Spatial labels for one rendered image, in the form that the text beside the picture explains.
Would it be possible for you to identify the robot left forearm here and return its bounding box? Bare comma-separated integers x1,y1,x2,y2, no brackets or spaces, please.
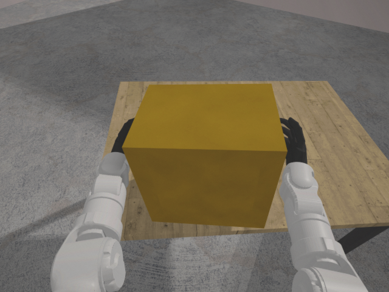
50,152,129,289

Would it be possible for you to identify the robot left hand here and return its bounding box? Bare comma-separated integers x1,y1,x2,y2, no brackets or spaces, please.
111,118,134,154

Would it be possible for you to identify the table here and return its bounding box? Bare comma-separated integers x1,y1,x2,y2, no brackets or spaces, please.
102,81,389,254

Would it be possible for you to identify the robot right hand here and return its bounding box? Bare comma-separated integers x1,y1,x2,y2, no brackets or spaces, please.
280,117,308,165

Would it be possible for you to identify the right robot upper arm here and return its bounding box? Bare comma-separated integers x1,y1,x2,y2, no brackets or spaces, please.
292,266,368,292

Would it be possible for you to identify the left robot upper arm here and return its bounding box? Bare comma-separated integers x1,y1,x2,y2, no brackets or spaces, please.
52,237,126,292

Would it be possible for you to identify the robot right forearm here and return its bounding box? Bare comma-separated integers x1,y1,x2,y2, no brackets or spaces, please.
279,162,362,282

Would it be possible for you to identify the carton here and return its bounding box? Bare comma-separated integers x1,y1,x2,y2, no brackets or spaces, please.
122,84,287,228

